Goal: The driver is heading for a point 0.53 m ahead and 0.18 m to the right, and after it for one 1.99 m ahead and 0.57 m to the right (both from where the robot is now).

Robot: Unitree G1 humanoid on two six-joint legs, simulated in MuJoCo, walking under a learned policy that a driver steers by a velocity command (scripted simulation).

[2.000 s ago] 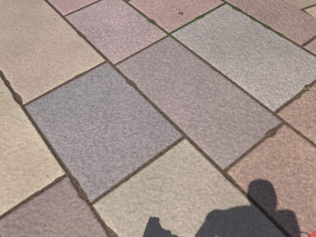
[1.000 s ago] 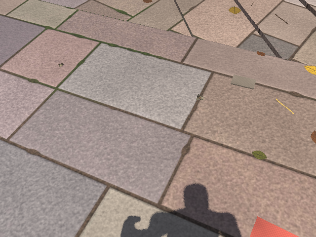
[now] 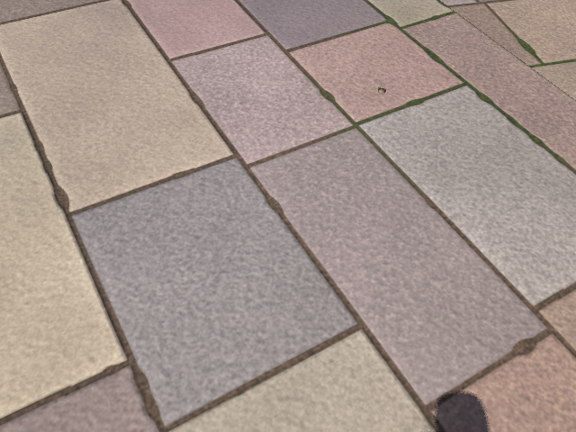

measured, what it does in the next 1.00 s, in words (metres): walks ahead, turning right: right foot, then left foot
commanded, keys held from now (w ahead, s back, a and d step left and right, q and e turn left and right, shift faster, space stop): w+e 0.98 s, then w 0.02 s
